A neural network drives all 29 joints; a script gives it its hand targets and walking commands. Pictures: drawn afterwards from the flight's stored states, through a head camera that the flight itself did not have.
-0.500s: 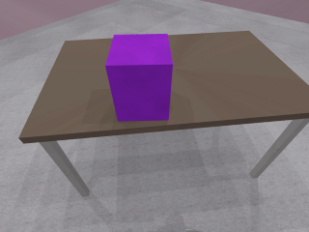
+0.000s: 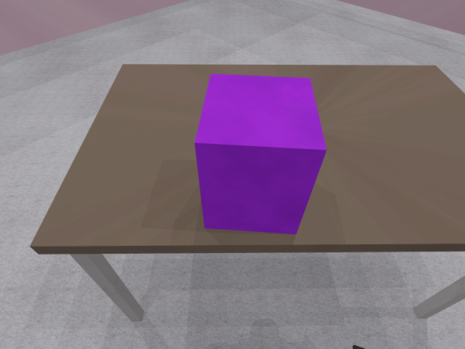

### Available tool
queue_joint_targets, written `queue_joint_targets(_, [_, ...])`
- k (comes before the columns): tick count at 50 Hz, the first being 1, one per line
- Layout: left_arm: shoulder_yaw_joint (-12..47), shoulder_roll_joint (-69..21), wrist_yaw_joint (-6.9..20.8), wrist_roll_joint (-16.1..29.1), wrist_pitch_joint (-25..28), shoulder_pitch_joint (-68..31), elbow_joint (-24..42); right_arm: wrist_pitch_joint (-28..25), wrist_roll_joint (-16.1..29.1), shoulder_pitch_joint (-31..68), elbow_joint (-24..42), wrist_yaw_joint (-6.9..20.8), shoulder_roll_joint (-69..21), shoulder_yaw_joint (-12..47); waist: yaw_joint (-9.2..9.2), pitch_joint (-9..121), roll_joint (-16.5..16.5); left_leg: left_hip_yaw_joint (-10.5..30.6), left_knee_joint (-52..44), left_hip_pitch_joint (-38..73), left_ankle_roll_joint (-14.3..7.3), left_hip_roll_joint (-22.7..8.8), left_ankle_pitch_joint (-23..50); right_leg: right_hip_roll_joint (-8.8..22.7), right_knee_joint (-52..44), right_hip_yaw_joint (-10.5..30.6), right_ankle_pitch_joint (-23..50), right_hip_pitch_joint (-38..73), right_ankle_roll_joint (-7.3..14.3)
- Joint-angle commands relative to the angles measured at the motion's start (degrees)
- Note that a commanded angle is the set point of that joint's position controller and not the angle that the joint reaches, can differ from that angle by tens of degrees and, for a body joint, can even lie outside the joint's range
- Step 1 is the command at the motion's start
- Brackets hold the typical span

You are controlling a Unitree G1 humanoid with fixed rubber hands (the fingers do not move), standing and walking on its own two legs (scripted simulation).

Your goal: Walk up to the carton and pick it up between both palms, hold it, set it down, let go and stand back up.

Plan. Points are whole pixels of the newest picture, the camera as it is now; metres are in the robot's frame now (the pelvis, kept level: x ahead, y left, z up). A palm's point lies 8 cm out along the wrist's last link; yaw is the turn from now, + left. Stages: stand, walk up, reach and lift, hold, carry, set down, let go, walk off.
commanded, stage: walk up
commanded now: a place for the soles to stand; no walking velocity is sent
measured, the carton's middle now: (254, 156) +0.48 -0.03 +0.06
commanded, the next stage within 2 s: none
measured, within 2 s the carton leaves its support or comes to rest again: neither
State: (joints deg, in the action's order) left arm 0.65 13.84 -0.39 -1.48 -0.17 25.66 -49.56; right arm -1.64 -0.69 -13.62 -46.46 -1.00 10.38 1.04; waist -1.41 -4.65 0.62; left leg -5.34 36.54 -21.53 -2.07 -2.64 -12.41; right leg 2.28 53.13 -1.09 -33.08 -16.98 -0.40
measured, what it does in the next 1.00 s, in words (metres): steps on the spot: right foot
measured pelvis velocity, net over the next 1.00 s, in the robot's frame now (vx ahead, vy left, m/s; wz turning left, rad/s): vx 0.02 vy -0.02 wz -0.08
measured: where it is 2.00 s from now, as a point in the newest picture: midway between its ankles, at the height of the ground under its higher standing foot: outside the picture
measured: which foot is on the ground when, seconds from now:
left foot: down 0.00-1.00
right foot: up 0.00-0.20, down 0.22-1.00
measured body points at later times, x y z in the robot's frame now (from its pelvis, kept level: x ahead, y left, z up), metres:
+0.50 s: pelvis +0.03 -0.02 +0.01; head +0.04 -0.03 +0.46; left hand +0.11 +0.23 -0.12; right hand +0.08 -0.28 -0.13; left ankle +0.08 +0.10 -0.72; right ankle +0.04 -0.15 -0.72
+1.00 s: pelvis +0.02 -0.02 +0.01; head +0.05 -0.02 +0.46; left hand +0.09 +0.25 -0.12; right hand +0.06 -0.30 -0.13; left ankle +0.08 +0.10 -0.72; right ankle +0.04 -0.15 -0.72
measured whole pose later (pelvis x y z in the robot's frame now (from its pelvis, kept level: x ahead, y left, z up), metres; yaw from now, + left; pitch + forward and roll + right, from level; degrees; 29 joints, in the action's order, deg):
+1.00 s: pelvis +0.02 -0.02 +0.01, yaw -5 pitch -2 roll +0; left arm 1.5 17.0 -1.4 -0.2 0.7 14.0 -53.2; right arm 1.8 -0.4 -9.9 -57.0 -0.4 17.8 1.3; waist -0.3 -5.2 0.0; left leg -8.0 30.5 -17.9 -0.5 -4.2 -10.8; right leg 1.4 32.3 1.9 -14.3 -16.5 -1.4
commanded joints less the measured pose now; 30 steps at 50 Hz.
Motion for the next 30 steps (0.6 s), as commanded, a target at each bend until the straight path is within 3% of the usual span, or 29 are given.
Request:
queue_joint_targets(1, [-0.74, 3.5, -0.82, -0.09, -0.88, 3.58, 2.02, 0.65, 0.39, -1.91, 1.4, -1.02, 9.95, -1.9, 0.86, -0.49, -8.39, 16.66, -20.97, 2.65, -8.81, -15.74, 0.26, 2.39, 0.56, 2.7, -0.22, -5.69, 0.4])
queue_joint_targets(3, [-0.75, 2.7, -0.56, 0.17, -0.6, 5.82, 0.29, 0.53, -0.23, 0.11, 0.53, -0.57, 8.81, -1.52, -0.15, 1.86, -9.59, 12.32, -19.03, 1.37, -7.45, -12.89, 3.47, 0.86, -3.7, 0.79, 4.18, -0.72, 0.19])
queue_joint_targets(4, [-0.81, 2.46, -0.43, 0.22, -0.34, 5.31, 0.12, 0.69, -0.45, 0.04, 0.09, -0.45, 9.33, -1.58, 0.47, 3.35, -10.26, 10.6, -17.71, 2.33, -6.87, -11.52, 5.01, 0.01, -6.02, -0.2, 6.12, 0.47, -0.03])
queue_joint_targets(6, [-0.81, 2.12, -0.47, 0.36, -0.14, 3.13, 0.28, 1.38, -0.17, 1.32, -0.49, -0.4, 10.23, -1.66, 0.4, 2.85, -9.94, 9.98, -16.52, 2.64, -6.8, -11.83, 3.8, -0.22, -10.29, -0.52, 9.96, 0.93, 0.11])
queue_joint_targets(8, [-1.11, 2.38, -0.64, 0.25, 0.21, 2.03, 0.74, 2.17, 0.24, 3.64, -0.83, -0.13, 10.99, -1.6, -0.51, 2.59, -8.89, 8.2, -14.32, -1.84, -5.14, -10.93, -1.97, -0.38, -19.5, -2.13, 19.74, 6.04, 0.63])
queue_joint_targets(9, [-1.23, 3.55, -0.57, 0.2, 0.61, 0.77, 1.58, 2.43, 0.59, 2.1, -1.59, 0.27, 10.29, -1.04, 0.1, 2.43, -6.09, 7.64, -13.85, -2.51, -3.35, -9.44, -5.76, -0.29, -22.05, -0.75, 21.05, 7.0, 1.08])
queue_joint_targets(10, [-1.42, 4.87, -0.52, 0.31, 0.97, -0.89, 2.63, 2.55, 0.78, 1.0, -1.86, 0.62, 9.32, -0.56, 1.26, 2.14, -3.32, 6.63, -12.12, -2.12, -1.79, -7.54, -9.99, 3.73, -25.41, 5.28, 21.18, 5.34, 1.86])
queue_joint_targets(11, [-1.93, 6.52, -0.62, 0.22, 1.11, -1.79, 2.57, 2.53, 0.68, -0.41, -2.42, 0.84, 7.35, 0.16, 2.05, 2.27, 1.25, 4.71, -9.31, -0.73, -0.09, -5.35, -10.8, 7.65, -29.98, 10.81, 16.83, 2.95, 2.89])
queue_joint_targets(12, [-2.17, 8.51, -0.74, 1.48, 1.16, -4.04, 2.45, 2.72, 1.15, -0.64, -3.39, 0.8, 5.85, 0.53, 3.1, 1.39, 2.05, 2.4, -6.41, 5.79, 0.94, -1.48, -6.92, 9.62, -34.21, 14.09, 11.51, -5.72, 4.27])
queue_joint_targets(13, [-2.21, 9.14, -0.67, 1.99, 1.15, -5.67, 1.98, 2.73, 0.6, -0.23, -3.98, 0.83, 6.15, 0.65, 3.39, -0.24, 2.55, 2.53, -5.93, 10.23, 0.84, -1.03, -4.67, 8.96, -35.77, 13.78, 8.37, -10.82, 4.5])
queue_joint_targets(14, [-1.62, 8.12, -0.51, 2.15, 1.2, -6.82, 1.21, 2.32, 0.43, -0.62, -4.6, 0.8, 6.8, 0.69, 3.62, -0.19, 3.07, 3.07, -7.48, 10.98, 0.72, -1.64, -2.29, 7.55, -35.26, 11.34, 10.2, -9.71, 3.97])
queue_joint_targets(16, [-0.75, 6.64, -0.16, 1.83, 1.54, -6.6, 0.59, 1.24, 0.65, -0.66, -6.01, 0.71, 9.11, 0.46, 2.59, 1.82, 3.13, 4.86, -8.9, 11.08, 0.03, -4.36, 2.88, 5.36, -32.09, 8.3, 21.23, -4.43, 2.87])
queue_joint_targets(18, [-0.63, 6.61, 0.09, 1.76, 1.87, -5.54, -0.2, 0.8, 0.62, 0.31, -6.83, 0.64, 9.56, 0.56, 1.57, 4.51, 3.46, 4.54, -9.69, 10.4, 0.1, -5.05, 4.78, 4.85, -29.91, 7.27, 26.7, -0.24, 2.78])
queue_joint_targets(19, [-0.55, 6.72, 0.07, 1.73, 1.9, -5.91, -0.44, 0.72, 0.65, 0.18, -7.09, 0.64, 9.76, 0.78, 1.93, 5.01, 3.37, 4.22, -10.04, 10.3, 0.43, -5.19, 5.38, 5.0, -29.16, 7.18, 28.7, 1.47, 2.99])
queue_joint_targets(22, [-0.22, 6.66, 0.05, 1.88, 1.6, -6.49, -0.69, 0.8, 0.48, 0.66, -7.91, 0.6, 10.72, 0.86, 1.32, 5.75, 1.23, 4.09, -11.19, 10.46, 0.4, -5.52, 5.63, 4.61, -28.95, 6.26, 27.36, 2.3, 2.96])
queue_joint_targets(30, [-0.11, 7.94, -0.2, 1.98, 1.19, -8.33, -2.99, 1.06, 0.97, 0.6, -9.22, 0.61, 11.14, 1.27, 1.56, 3.25, 0.08, 4.05, -13.61, 10.07, 0.31, -5.84, 2.75, 3.78, -28.96, 6.03, 24.3, 0.41, 2.69])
